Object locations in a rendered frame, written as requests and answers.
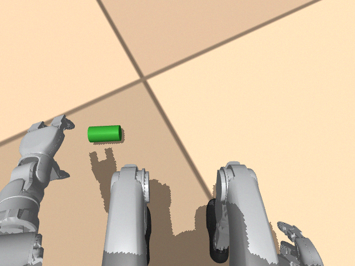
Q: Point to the right robot foot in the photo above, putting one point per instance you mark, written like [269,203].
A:
[219,256]

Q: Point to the left robot hand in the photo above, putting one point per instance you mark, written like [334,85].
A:
[46,140]

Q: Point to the left robot arm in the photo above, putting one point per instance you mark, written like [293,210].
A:
[20,243]

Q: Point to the can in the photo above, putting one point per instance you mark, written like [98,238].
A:
[104,133]

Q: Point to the right robot hand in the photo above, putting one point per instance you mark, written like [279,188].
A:
[302,254]

